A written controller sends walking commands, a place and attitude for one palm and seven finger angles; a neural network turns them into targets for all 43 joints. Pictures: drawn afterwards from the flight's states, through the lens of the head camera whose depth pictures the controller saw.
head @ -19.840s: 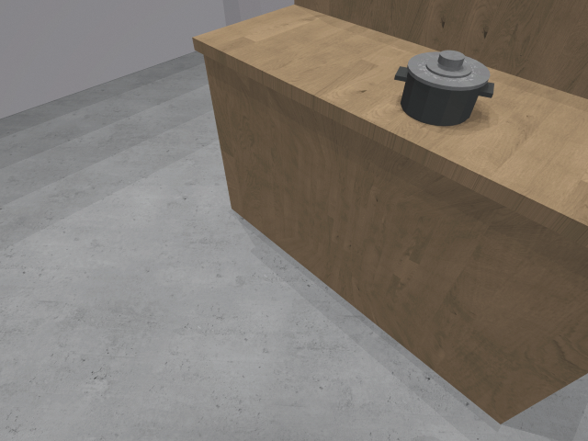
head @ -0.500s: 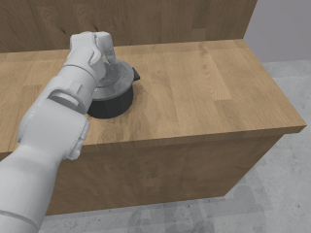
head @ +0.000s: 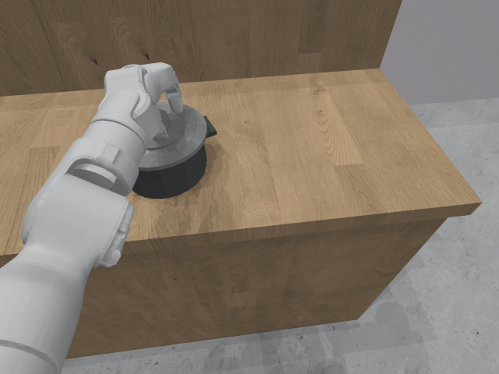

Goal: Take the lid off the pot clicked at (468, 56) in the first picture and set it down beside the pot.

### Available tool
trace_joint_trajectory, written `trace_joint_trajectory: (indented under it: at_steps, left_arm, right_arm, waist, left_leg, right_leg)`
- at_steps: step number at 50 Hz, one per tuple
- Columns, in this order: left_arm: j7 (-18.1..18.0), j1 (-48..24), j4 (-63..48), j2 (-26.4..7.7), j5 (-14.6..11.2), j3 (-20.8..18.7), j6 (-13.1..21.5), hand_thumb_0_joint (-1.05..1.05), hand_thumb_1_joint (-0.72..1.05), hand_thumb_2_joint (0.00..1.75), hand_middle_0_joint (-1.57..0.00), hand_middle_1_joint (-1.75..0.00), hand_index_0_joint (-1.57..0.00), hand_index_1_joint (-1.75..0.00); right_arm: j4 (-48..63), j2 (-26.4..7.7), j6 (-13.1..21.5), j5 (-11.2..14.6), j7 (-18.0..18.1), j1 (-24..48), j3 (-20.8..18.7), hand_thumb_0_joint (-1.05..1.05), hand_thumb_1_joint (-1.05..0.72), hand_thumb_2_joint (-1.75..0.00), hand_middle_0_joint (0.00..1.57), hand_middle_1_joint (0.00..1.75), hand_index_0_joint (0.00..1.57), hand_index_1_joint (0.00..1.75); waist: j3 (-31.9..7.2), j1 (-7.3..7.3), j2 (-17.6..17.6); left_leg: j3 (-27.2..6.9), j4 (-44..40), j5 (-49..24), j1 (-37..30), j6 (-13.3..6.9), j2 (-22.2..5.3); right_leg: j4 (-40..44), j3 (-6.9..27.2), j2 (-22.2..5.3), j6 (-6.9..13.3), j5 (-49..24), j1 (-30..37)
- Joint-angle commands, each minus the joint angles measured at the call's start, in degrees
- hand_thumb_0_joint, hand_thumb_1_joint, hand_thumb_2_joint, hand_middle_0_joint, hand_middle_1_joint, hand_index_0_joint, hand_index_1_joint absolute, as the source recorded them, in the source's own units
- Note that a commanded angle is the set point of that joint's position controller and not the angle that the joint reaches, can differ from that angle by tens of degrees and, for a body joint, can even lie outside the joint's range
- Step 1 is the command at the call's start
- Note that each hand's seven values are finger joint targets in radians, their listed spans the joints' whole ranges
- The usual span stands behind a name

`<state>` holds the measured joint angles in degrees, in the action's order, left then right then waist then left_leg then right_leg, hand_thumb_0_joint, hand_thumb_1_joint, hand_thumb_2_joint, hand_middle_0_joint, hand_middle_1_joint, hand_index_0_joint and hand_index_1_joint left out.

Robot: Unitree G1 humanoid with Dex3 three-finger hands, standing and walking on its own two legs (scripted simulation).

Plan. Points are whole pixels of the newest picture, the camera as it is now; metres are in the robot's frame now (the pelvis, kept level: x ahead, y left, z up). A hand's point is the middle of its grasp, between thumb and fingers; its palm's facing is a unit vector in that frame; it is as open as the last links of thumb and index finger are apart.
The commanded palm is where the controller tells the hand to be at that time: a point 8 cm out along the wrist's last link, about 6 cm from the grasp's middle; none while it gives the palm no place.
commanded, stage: close the fingers and squeeze the knob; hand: left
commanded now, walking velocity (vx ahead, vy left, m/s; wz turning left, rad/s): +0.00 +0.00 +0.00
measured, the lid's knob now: (153, 121) +0.50 +0.13 +0.15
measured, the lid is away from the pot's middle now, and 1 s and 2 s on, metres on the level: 0.01 0.01 0.01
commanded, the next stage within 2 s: lift the lid straight up in 1.06 s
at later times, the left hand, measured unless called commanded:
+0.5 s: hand (151, 119) +0.47 +0.13 +0.18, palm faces -0.40 -0.10 -0.91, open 7.6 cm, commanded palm +0.48 +0.13 +0.22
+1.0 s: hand (151, 120) +0.47 +0.13 +0.18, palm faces -0.39 -0.10 -0.91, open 7.5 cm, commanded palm +0.47 +0.12 +0.22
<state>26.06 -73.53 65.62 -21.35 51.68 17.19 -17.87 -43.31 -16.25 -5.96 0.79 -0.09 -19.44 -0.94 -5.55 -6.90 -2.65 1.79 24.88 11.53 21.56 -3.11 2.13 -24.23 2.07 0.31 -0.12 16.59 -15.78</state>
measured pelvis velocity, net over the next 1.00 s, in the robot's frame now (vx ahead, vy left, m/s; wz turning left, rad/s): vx -0.01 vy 0.01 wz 0.00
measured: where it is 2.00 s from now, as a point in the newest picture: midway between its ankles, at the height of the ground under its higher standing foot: outside the picture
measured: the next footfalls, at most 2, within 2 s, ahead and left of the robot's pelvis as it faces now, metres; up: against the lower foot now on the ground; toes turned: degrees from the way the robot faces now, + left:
none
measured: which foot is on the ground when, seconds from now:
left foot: down 0.00-1.00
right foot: down 0.00-1.00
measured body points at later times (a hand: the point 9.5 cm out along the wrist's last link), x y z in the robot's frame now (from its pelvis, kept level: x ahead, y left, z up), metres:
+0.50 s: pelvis -0.01 +0.01 +0.00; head +0.02 -0.01 +0.45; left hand +0.49 +0.13 +0.23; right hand +0.03 -0.27 -0.13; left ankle +0.00 +0.09 -0.74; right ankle -0.06 -0.13 -0.74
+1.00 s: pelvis -0.01 +0.01 +0.00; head +0.02 +0.00 +0.45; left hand +0.49 +0.13 +0.23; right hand +0.01 -0.26 -0.14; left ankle +0.00 +0.09 -0.74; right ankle -0.06 -0.13 -0.74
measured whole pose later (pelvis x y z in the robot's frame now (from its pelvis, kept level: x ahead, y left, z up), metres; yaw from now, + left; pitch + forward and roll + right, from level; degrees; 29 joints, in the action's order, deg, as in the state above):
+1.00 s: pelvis -0.01 +0.01 +0.00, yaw +0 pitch +8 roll +0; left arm 25.9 -74.2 66.6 -20.7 51.7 18.1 -18.5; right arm -43.4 -16.0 -6.0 0.9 0.1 -19.4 -0.9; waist -5.3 -6.9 -2.5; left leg 2.0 24.5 10.6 21.5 -3.6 2.6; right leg -24.1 2.3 -0.1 -0.6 15.9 -15.9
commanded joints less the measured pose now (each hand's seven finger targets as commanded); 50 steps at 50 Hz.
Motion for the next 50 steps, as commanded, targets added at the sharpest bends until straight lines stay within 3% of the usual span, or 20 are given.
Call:
trace_joint_trajectory:
  at_steps: [1,2,3,5,8,10,12,14,17,20,22,29,36,37,39,42,43,47,48,50]
  left_arm:
    - [-1.21,-30.34,-6.34,-11.06,0.63,-2.46,-0.81,0.0,0.11,0.9,-0.53,-1.02,-0.53,-1.02]
    - [-1.16,-30.02,-5.99,-9.94,0.67,-1.57,-1.1,0.0,0.13,0.9,-0.53,-1.03,-0.53,-1.03]
    - [-1.23,-31.08,-8.17,-8.96,0.29,-1.18,-0.83,0.0,0.14,0.9,-0.54,-1.04,-0.54,-1.04]
    - [-1.11,-30.49,-8.32,-10.69,1.17,-2.01,-0.55,0.0,0.16,0.89,-0.56,-1.05,-0.56,-1.05]
    - [-1.03,-29.61,-6.4,-10.72,0.99,-2.17,-0.63,0.0,0.2,0.87,-0.58,-1.06,-0.58,-1.06]
    - [-1.18,-31.63,-8.58,-12.74,1.45,-3.36,-0.32,0.0,0.22,0.86,-0.6,-1.07,-0.6,-1.07]
    - [-1.16,-30.67,-6.31,-10.99,1.5,-2.04,-0.51,0.0,0.25,0.84,-0.61,-1.08,-0.61,-1.08]
    - [-1.33,-31.91,-8.96,-8.77,1.34,-0.67,-0.27,0.0,0.27,0.82,-0.63,-1.08,-0.63,-1.08]
    - [-1.44,-31.64,-10.18,-10.51,1.53,-2.14,0.24,0.0,0.31,0.79,-0.66,-1.09,-0.66,-1.09]
    - [-1.41,-31.65,-9.17,-7.6,1.08,-0.42,-0.13,0.0,0.36,0.75,-0.69,-1.09,-0.69,-1.09]
    - [-1.47,-31.06,-7.69,-9.51,0.94,-1.58,-0.57,0.0,0.39,0.73,-0.71,-1.09,-0.71,-1.09]
    - [-1.81,-31.87,-8.47,-10.91,1.3,-2.44,-0.07,0.0,0.36,0.81,-0.62,-1.06,-0.73,-1.11]
    - [-1.87,-32.03,-7.14,-10.28,1.4,-2.05,-0.02,0.0,0.42,0.84,-0.62,-1.06,-0.76,-1.12]
    - [-1.89,-31.91,-7.55,-10.48,1.31,-2.27,-0.08,0.0,0.43,0.85,-0.63,-1.07,-0.77,-1.12]
    - [-2.01,-32.65,-10.12,-10.75,1.23,-2.46,0.48,0.0,0.45,0.86,-0.63,-1.07,-0.78,-1.13]
    - [-1.85,-31.67,-9.69,-9.37,1.18,-1.71,0.39,0.0,0.48,0.87,-0.65,-1.08,-0.79,-1.13]
    - [-1.98,-31.7,-10.35,-8.96,0.74,-1.62,0.65,0.0,0.49,0.88,-0.65,-1.08,-0.8,-1.13]
    - [-1.91,-32.8,-7.97,-8.13,1.02,-0.79,-0.19,0.0,0.54,0.89,-0.67,-1.09,-0.81,-1.14]
    - [-2.1,-33.27,-9.87,-8.14,0.54,-1.26,0.07,0.0,0.55,0.9,-0.67,-1.09,-0.82,-1.15]
    - [-2.16,-34.31,-10.41,-8.72,1.14,-1.38,0.37,0.0,0.57,0.91,-0.68,-1.09,-0.83,-1.15]
  right_arm:
    - [4.47,-8.69,1.23,0.53,0.83,-1.43,-1.93,0.0,-0.9,-0.9,0.2,0.3,0.2,0.3]
    - [4.46,-8.64,1.14,0.63,0.82,-1.11,-1.86,0.0,-0.9,-0.9,0.2,0.3,0.2,0.3]
    - [4.5,-8.81,1.03,0.46,0.65,-1.58,-2.25,0.0,-0.9,-0.9,0.2,0.3,0.2,0.3]
    - [4.85,-8.75,0.95,0.36,0.61,-1.17,-2.11,0.0,-0.9,-0.9,0.2,0.3,0.2,0.3]
    - [4.66,-8.85,0.55,0.41,0.92,-1.56,-2.14,0.0,-0.9,-0.9,0.2,0.3,0.2,0.3]
    - [5.23,-8.63,0.61,0.32,0.89,-1.04,-2.07,0.0,-0.9,-0.9,0.2,0.3,0.2,0.3]
    - [4.92,-8.55,0.44,0.58,1.06,-0.99,-1.88,0.0,-0.9,-0.9,0.2,0.3,0.2,0.3]
    - [5.02,-8.42,0.35,0.5,0.65,-0.91,-2.2,0.0,-0.9,-0.9,0.2,0.3,0.2,0.3]
    - [5.42,-8.36,0.53,0.38,0.62,-0.85,-2.16,0.0,-0.9,-0.9,0.2,0.3,0.2,0.3]
    - [4.88,-8.29,0.42,0.42,0.47,-1.08,-2.3,0.0,-0.9,-0.9,0.2,0.3,0.2,0.3]
    - [4.77,-8.54,0.5,0.51,0.63,-0.94,-2.07,0.0,-0.9,-0.9,0.2,0.3,0.2,0.3]
    - [4.83,-8.7,0.91,0.22,0.85,-1.49,-2.24,0.0,-0.9,-0.9,0.2,0.3,0.2,0.3]
    - [4.57,-8.58,1.1,0.3,0.92,-1.72,-2.11,0.0,-0.9,-0.9,0.2,0.3,0.2,0.3]
    - [4.57,-8.65,1.18,0.32,0.95,-1.99,-2.18,0.0,-0.9,-0.9,0.2,0.3,0.2,0.3]
    - [4.9,-8.62,1.33,0.06,0.71,-1.94,-2.36,0.0,-0.9,-0.9,0.2,0.3,0.2,0.3]
    - [5.05,-8.39,1.5,0.24,0.64,-1.71,-2.42,0.0,-0.9,-0.9,0.2,0.3,0.2,0.3]
    - [4.92,-8.69,1.44,0.17,0.59,-1.95,-2.59,0.0,-0.9,-0.9,0.2,0.3,0.2,0.3]
    - [4.32,-8.63,1.42,0.46,0.72,-1.62,-2.28,0.0,-0.9,-0.9,0.2,0.3,0.2,0.3]
    - [4.35,-8.88,1.46,0.24,0.7,-1.98,-2.56,0.0,-0.9,-0.9,0.2,0.3,0.2,0.3]
    - [4.38,-8.56,1.72,0.08,0.61,-1.85,-2.54,0.0,-0.9,-0.9,0.2,0.3,0.2,0.3]
  waist:
    - [-16.76,-0.73,7.75]
    - [-15.76,-0.88,6.9]
    - [-17.33,-0.7,4.78]
    - [-18.65,-0.63,5.39]
    - [-17.5,-0.97,6.99]
    - [-20.29,-0.47,6.4]
    - [-18.42,-0.95,6.62]
    - [-19.08,-0.97,4.16]
    - [-20.79,-0.49,3.99]
    - [-18.39,-1.01,3.48]
    - [-17.22,-0.82,5.01]
    - [-20.58,-0.5,5.26]
    - [-18.05,-0.74,4.46]
    - [-18.58,-0.72,5.35]
    - [-20.84,-0.3,3.33]
    - [-19.77,-0.34,4.26]
    - [-19.96,-0.34,2.97]
    - [-16.88,-1.16,5.48]
    - [-18.55,-0.77,3.39]
    - [-20.84,-0.87,3.52]
  left_leg:
    - [-0.4,0.83,-18.37,-16.67,-2.99,2.25]
    - [-0.41,0.75,-18.28,-16.84,-2.9,2.14]
    - [-0.61,1.17,-20.65,-18.38,-2.72,1.88]
    - [-0.91,1.66,-21.82,-18.97,-2.71,1.86]
    - [-0.53,1.58,-19.92,-17.48,-2.77,1.92]
    - [-0.59,1.49,-19.86,-18.4,-2.78,2.04]
    - [-0.75,1.25,-19.35,-17.77,-2.65,1.93]
    - [-1.28,1.61,-22.14,-20.15,-2.37,1.5]
    - [-1.54,1.86,-23.85,-21.12,-2.37,1.46]
    - [-1.61,1.66,-23.0,-21.18,-2.31,1.38]
    - [-1.42,0.91,-19.5,-19.6,-2.38,1.58]
    - [-1.39,0.87,-19.68,-20.12,-2.47,1.53]
    - [-1.43,0.57,-18.53,-19.19,-2.4,1.63]
    - [-1.43,0.4,-18.51,-19.32,-2.41,1.56]
    - [-1.73,0.78,-20.96,-21.16,-2.27,1.35]
    - [-1.64,0.64,-20.03,-21.14,-2.3,1.29]
    - [-1.77,0.74,-21.46,-21.59,-2.19,1.11]
    - [-1.77,-0.12,-17.0,-19.75,-2.34,1.38]
    - [-1.87,0.17,-19.44,-21.23,-2.19,1.17]
    - [-2.13,0.63,-20.48,-22.38,-2.24,1.19]
  right_leg:
    - [2.2,-2.26,3.65,1.51,-24.5,-0.76]
    - [2.35,-2.39,3.62,1.53,-23.86,-1.81]
    - [2.24,-2.49,3.56,1.74,-24.64,-1.92]
    - [1.86,-2.32,3.67,1.62,-24.56,-1.73]
    - [2.11,-2.39,3.56,1.68,-24.83,-1.32]
    - [1.67,-2.11,3.48,1.55,-24.65,-0.27]
    - [1.77,-2.39,3.57,1.66,-23.75,-1.53]
    - [1.7,-2.64,3.72,1.79,-23.09,-3.04]
    - [1.59,-2.5,3.77,1.89,-23.7,-2.34]
    - [1.99,-2.86,3.99,1.9,-22.29,-4.27]
    - [2.37,-2.79,4.03,1.92,-21.07,-3.68]
    - [2.21,-2.45,3.83,1.91,-21.5,-2.09]
    - [2.4,-2.7,4.04,2.06,-20.35,-3.37]
    - [2.38,-2.69,4.06,1.94,-20.55,-2.87]
    - [2.14,-2.67,4.01,2.04,-20.89,-2.78]
    - [2.49,-2.71,4.11,1.95,-19.96,-3.34]
    - [2.49,-2.84,4.05,2.21,-20.54,-3.55]
    - [2.97,-2.89,4.24,2.05,-18.33,-4.71]
    - [2.79,-2.9,4.07,2.26,-19.33,-4.51]
    - [2.53,-2.69,4.09,2.1,-19.68,-4.22]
